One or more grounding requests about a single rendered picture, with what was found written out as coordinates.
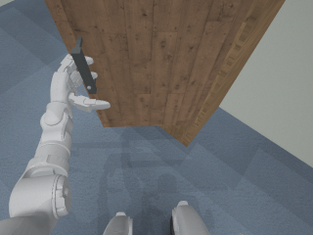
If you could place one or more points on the left robot upper arm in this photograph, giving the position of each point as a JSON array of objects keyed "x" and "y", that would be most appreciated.
[{"x": 37, "y": 205}]

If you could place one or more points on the robot right thigh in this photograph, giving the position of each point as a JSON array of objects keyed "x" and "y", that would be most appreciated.
[{"x": 187, "y": 221}]

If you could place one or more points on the cupboard door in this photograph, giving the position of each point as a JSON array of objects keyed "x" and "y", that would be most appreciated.
[{"x": 156, "y": 60}]

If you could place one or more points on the left robot forearm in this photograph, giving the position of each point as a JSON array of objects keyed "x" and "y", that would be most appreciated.
[{"x": 53, "y": 151}]

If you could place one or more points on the handle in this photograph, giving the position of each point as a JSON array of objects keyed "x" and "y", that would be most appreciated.
[{"x": 82, "y": 66}]

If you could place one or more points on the left robot shin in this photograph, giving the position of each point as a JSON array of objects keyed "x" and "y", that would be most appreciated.
[{"x": 120, "y": 213}]

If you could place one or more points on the robot left hand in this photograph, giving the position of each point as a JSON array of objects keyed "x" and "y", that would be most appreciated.
[{"x": 63, "y": 84}]

